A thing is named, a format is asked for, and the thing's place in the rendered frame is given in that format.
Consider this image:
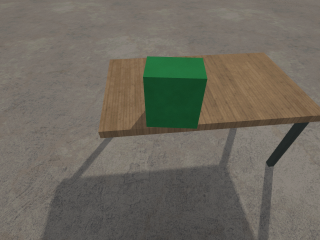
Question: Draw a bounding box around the table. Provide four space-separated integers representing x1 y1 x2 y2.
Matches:
98 52 320 167

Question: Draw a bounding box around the carton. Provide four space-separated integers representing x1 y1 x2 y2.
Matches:
143 56 208 129

